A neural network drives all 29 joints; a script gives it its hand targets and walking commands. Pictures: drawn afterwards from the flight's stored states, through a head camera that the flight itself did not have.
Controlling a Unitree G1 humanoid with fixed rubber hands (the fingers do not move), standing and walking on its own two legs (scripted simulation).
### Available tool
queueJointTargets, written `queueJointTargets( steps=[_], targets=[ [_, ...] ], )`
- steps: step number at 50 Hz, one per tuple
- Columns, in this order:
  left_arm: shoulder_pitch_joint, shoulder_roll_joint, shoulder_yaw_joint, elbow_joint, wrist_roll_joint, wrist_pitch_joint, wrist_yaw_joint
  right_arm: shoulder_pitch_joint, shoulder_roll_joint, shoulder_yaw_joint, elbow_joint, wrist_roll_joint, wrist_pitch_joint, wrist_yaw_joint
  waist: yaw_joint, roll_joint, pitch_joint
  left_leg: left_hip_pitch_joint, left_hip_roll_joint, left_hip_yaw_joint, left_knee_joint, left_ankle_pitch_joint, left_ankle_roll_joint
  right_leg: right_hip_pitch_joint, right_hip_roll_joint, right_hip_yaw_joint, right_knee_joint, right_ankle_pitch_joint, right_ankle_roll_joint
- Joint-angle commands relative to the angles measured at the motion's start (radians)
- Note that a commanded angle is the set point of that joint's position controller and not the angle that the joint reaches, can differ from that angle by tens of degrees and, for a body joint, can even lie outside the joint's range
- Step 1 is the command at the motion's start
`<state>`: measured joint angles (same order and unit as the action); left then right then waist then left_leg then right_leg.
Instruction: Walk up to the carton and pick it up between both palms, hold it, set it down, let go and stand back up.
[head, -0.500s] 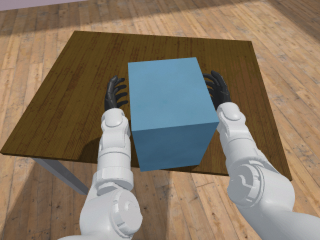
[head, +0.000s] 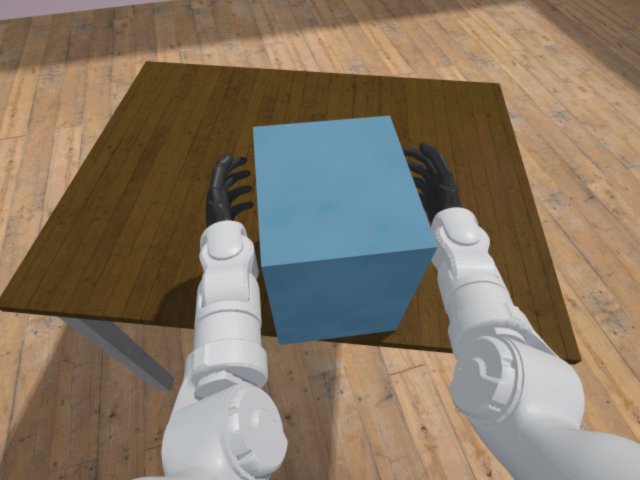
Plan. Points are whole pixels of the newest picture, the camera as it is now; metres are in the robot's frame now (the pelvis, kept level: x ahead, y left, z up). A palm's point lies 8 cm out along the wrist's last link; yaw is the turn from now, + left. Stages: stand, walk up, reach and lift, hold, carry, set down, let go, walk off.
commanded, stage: set down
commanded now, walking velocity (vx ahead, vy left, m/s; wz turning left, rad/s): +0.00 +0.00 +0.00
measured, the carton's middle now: (331, 237) +0.43 +0.05 +0.01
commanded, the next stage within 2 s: none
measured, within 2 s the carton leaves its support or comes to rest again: neither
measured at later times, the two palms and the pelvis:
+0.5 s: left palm (225, 221) +0.39 +0.18 +0.07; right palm (440, 207) +0.45 -0.09 +0.07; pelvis +0.00 +0.00 +0.00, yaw +0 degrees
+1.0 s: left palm (228, 224) +0.40 +0.18 +0.06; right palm (435, 212) +0.46 -0.09 +0.05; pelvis -0.02 +0.00 -0.01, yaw -2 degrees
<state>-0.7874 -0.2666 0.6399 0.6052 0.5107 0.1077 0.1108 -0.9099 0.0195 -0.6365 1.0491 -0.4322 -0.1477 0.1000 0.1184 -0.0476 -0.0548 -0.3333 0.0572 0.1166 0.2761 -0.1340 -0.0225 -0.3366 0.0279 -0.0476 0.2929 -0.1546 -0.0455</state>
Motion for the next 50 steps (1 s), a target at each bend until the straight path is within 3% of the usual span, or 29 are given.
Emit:
queueJointTargets(
  steps=[1, 5, 6, 9, 11, 12, 17, 20, 23, 28, 30, 34, 36, 37, 40, 43, 45, 50],
  targets=[
    [-0.325, -0.335, -0.209, 0.026, 0.014, -0.018, -0.044, -0.369, 0.389, 0.174, 0.031, -0.033, -0.024, 0.096, 0.01, -0.009, -0.456, 0.217, -0.025, 0.031, 0.061, 0.38, 0.046, 0.191, -0.012, -0.022, 0.023, 0.344, 0.05],
    [-0.299, -0.333, -0.188, 0.034, 0.03, -0.018, -0.047, -0.345, 0.393, 0.182, 0.035, -0.036, -0.014, 0.095, 0.016, -0.021, -0.421, 0.204, -0.028, 0.03, 0.058, 0.389, 0.053, 0.208, -0.017, -0.012, 0.027, 0.379, 0.057],
    [-0.311, -0.335, -0.196, 0.037, 0.023, -0.018, -0.049, -0.348, 0.392, 0.171, 0.033, -0.041, -0.017, 0.093, 0.002, -0.026, -0.426, 0.205, -0.028, 0.032, 0.055, 0.379, 0.051, 0.205, -0.015, -0.016, 0.027, 0.376, 0.06],
    [-0.293, -0.339, -0.194, 0.036, 0.024, -0.02, -0.05, -0.349, 0.397, 0.183, 0.015, -0.039, -0.021, 0.094, 0.017, -0.022, -0.431, 0.191, -0.028, 0.03, 0.061, 0.392, 0.052, 0.211, -0.013, -0.011, 0.034, 0.387, 0.057],
    [-0.287, -0.354, -0.206, 0.032, 0.022, -0.021, -0.047, -0.335, 0.391, 0.178, 0.027, -0.039, -0.025, 0.095, -0.001, -0.006, -0.444, 0.223, -0.023, 0.02, 0.072, 0.427, 0.043, 0.175, -0.006, -0.02, 0.028, 0.375, 0.052],
    [-0.287, -0.343, -0.201, 0.022, 0.025, -0.024, -0.049, -0.323, 0.4, 0.187, 0.034, -0.038, -0.022, 0.095, 0.014, -0.017, -0.44, 0.217, -0.024, 0.026, 0.072, 0.425, 0.048, 0.185, -0.011, -0.015, 0.029, 0.381, 0.052],
    [-0.261, -0.354, -0.205, 0.023, 0.031, -0.025, -0.049, -0.312, 0.402, 0.196, 0.026, -0.032, -0.027, 0.093, 0.011, -0.007, -0.427, 0.212, -0.025, 0.024, 0.08, 0.446, 0.046, 0.188, -0.01, -0.012, 0.033, 0.402, 0.051],
    [-0.251, -0.349, -0.206, 0.022, 0.034, -0.021, -0.05, -0.297, 0.389, 0.193, 0.03, -0.03, -0.023, 0.094, 0.0, 0.008, -0.41, 0.224, -0.024, 0.023, 0.07, 0.427, 0.043, 0.178, -0.005, -0.017, 0.024, 0.361, 0.048],
    [-0.236, -0.343, -0.192, 0.027, 0.037, -0.022, -0.05, -0.291, 0.396, 0.204, 0.023, -0.029, -0.021, 0.093, 0.015, -0.005, -0.406, 0.208, -0.027, 0.025, 0.075, 0.435, 0.052, 0.183, -0.01, -0.006, 0.03, 0.389, 0.049],
    [-0.235, -0.341, -0.189, 0.016, 0.032, -0.028, -0.049, -0.284, 0.384, 0.201, 0.012, -0.031, -0.02, 0.094, 0.009, -0.008, -0.413, 0.206, -0.025, 0.027, 0.068, 0.413, 0.053, 0.172, -0.009, -0.007, 0.025, 0.353, 0.048],
    [-0.234, -0.29, -0.177, 0.022, 0.029, -0.032, -0.039, -0.278, 0.323, 0.196, 0.008, -0.025, -0.016, 0.087, 0.021, -0.007, -0.418, 0.198, -0.025, 0.03, 0.069, 0.413, 0.053, 0.18, -0.009, -0.002, 0.027, 0.35, 0.045],
    [-0.247, -0.173, -0.166, 0.002, 0.007, -0.053, 0.007, -0.291, 0.18, 0.181, 0.002, 0.014, -0.012, 0.044, 0.005, -0.005, -0.413, 0.188, -0.03, 0.021, 0.084, 0.417, 0.055, 0.17, -0.01, 0.011, 0.019, 0.349, 0.045],
    [-0.255, -0.036, -0.161, 0.02, -0.031, -0.068, 0.042, -0.309, 0.034, 0.209, 0.003, 0.064, -0.011, 0.014, 0.018, -0.008, -0.441, 0.157, -0.03, 0.025, 0.085, 0.403, 0.049, 0.186, -0.008, 0.024, 0.031, 0.36, 0.041],
    [-0.279, -0.014, -0.191, 0.006, -0.065, -0.078, 0.058, -0.329, -0.005, 0.221, 0.016, 0.102, -0.012, 0.004, 0.006, 0.0, -0.469, 0.153, -0.027, 0.021, 0.088, 0.4, 0.041, 0.173, -0.001, 0.022, 0.029, 0.344, 0.036],
    [-0.371, 0.049, -0.264, 0.031, -0.162, -0.107, 0.105, -0.425, -0.087, 0.294, 0.031, 0.211, -0.019, -0.032, 0.014, 0.009, -0.599, 0.114, -0.026, 0.014, 0.12, 0.411, 0.023, 0.157, 0.009, 0.038, 0.046, 0.359, 0.021],
    [-0.428, 0.102, -0.314, 0.093, -0.236, -0.135, 0.151, -0.516, -0.178, 0.367, 0.068, 0.337, -0.029, -0.068, 0.044, 0.029, -0.708, 0.067, -0.027, 0.009, 0.155, 0.43, -0.004, 0.149, 0.028, 0.056, 0.066, 0.388, 0.003],
    [-0.443, 0.161, -0.33, 0.162, -0.283, -0.151, 0.166, -0.551, -0.248, 0.421, 0.091, 0.41, -0.029, -0.079, 0.065, 0.021, -0.756, 0.034, -0.026, 0.008, 0.173, 0.425, -0.015, 0.139, 0.036, 0.064, 0.079, 0.375, -0.002],
    [-0.482, 0.221, -0.39, 0.256, -0.383, -0.175, 0.175, -0.616, -0.374, 0.508, 0.151, 0.522, -0.029, -0.097, 0.061, -0.006, -0.82, 0.024, -0.024, -0.01, 0.219, 0.43, -0.043, 0.084, 0.055, 0.06, 0.094, 0.344, -0.011]
  ],
)
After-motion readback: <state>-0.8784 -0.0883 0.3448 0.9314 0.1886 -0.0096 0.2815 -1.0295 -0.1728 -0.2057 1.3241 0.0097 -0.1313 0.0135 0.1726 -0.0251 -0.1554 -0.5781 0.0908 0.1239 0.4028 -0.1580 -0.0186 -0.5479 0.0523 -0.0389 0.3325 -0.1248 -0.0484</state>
